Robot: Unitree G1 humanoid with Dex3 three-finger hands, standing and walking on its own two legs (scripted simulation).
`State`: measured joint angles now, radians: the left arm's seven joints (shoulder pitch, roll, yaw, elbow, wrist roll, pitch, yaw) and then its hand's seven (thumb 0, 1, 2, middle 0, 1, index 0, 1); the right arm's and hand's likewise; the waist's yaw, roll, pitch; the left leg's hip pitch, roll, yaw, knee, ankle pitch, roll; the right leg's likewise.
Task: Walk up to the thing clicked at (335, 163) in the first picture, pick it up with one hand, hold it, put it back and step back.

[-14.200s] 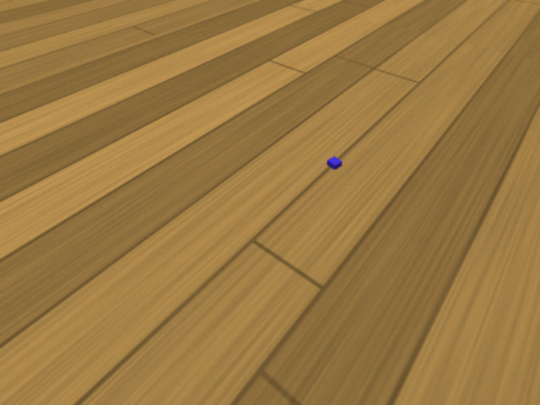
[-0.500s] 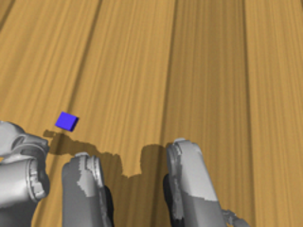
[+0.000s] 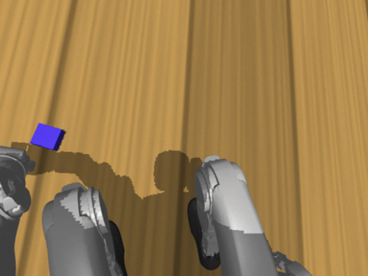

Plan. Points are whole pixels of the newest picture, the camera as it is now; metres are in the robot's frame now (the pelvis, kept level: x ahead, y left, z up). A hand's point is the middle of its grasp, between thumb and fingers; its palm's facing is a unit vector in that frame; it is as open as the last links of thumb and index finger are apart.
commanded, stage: rise first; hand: left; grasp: from above
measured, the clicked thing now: (48, 137) +0.48 +0.29 -0.31
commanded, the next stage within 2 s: none
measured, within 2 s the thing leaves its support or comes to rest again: neither
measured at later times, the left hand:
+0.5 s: hand (6, 156) +0.41 +0.33 -0.19, palm faces -0.12 -0.43 -0.90, open 14.2 cm
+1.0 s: hand (13, 147) +0.43 +0.32 -0.20, palm faces -0.13 -0.41 -0.90, open 13.9 cm
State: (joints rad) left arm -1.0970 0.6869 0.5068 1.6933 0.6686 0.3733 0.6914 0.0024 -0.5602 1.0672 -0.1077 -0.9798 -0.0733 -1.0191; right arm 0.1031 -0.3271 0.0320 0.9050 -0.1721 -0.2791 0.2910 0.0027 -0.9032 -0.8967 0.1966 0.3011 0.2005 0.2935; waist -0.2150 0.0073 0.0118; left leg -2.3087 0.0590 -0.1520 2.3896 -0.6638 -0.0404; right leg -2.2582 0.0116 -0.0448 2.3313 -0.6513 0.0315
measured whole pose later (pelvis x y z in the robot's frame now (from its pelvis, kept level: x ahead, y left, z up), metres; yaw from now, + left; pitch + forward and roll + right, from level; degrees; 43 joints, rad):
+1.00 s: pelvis +0.00 +0.01 -0.01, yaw -3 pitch +30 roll -9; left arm -1.16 0.81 0.47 1.74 0.71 0.38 0.72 0.00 -0.51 0.98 -0.16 -0.95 -0.13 -0.99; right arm 0.13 -0.35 0.12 0.91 -0.20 -0.32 0.38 0.00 -0.91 -0.90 0.20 0.30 0.20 0.29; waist -0.30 -0.03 0.11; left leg -2.32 0.06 -0.22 2.46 -0.68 -0.03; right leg -2.23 0.03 -0.09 2.35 -0.64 0.05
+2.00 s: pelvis +0.00 +0.01 +0.00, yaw -4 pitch +30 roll -10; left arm -1.19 0.86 0.43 1.76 0.67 0.41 0.71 0.00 -0.54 1.00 -0.13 -0.99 -0.10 -1.02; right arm 0.14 -0.36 0.17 0.87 -0.17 -0.34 0.39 0.00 -0.92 -0.90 0.20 0.30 0.20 0.29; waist -0.32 -0.04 0.12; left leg -2.30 0.06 -0.23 2.45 -0.69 -0.04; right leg -2.21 0.03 -0.11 2.32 -0.65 0.04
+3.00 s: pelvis +0.00 +0.01 +0.00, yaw -5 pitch +29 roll -11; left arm -1.20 0.90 0.45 1.76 0.67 0.40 0.73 0.00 -0.47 0.95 -0.19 -0.92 -0.17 -0.95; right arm 0.14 -0.36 0.19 0.87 -0.18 -0.37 0.39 0.00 -0.92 -0.90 0.20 0.30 0.20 0.29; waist -0.34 -0.06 0.15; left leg -2.28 0.06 -0.24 2.43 -0.69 -0.04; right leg -2.18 0.03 -0.12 2.30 -0.64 0.04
